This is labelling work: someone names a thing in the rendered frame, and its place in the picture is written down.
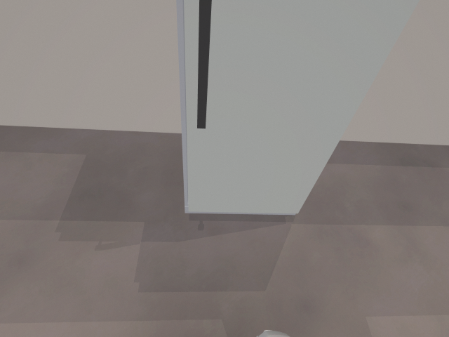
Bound handle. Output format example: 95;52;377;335
197;0;212;128

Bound fridge door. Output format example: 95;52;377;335
184;0;419;213

